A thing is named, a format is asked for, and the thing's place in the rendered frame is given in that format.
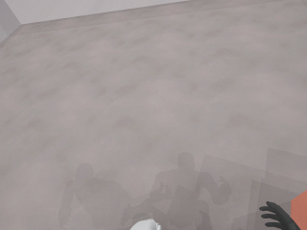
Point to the right robot hand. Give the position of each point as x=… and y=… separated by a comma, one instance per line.
x=285, y=222

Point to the pedestal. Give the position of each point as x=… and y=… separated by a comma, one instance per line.
x=299, y=210

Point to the left robot thigh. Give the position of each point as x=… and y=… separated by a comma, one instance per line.
x=146, y=225

